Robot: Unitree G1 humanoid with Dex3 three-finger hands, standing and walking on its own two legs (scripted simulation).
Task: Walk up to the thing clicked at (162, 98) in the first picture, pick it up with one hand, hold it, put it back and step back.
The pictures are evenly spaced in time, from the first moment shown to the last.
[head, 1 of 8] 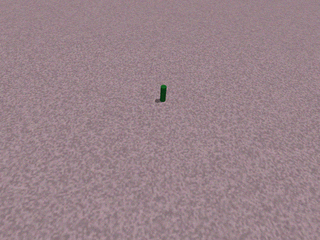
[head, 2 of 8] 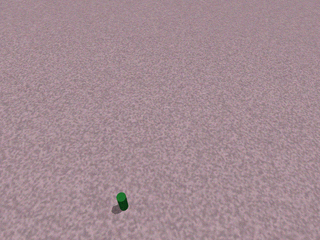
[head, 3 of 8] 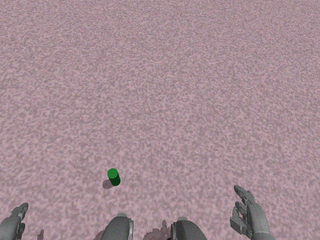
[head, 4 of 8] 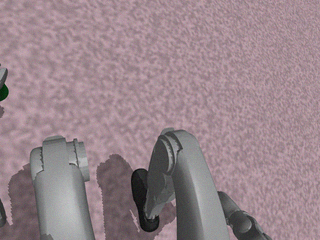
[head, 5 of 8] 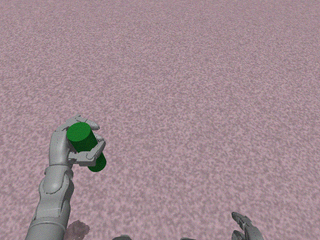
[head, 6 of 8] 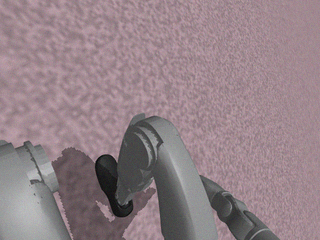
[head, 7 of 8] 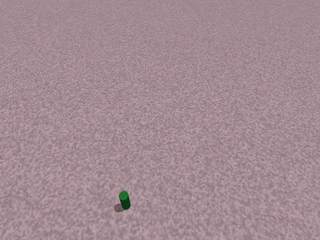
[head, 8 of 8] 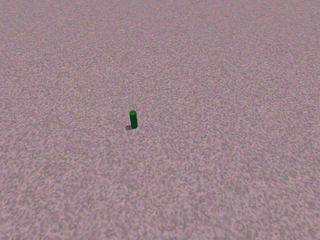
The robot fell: no
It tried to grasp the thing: yes
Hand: left
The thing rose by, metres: 0.69
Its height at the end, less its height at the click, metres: +0.00
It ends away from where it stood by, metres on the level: 0.02
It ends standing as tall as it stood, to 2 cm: yes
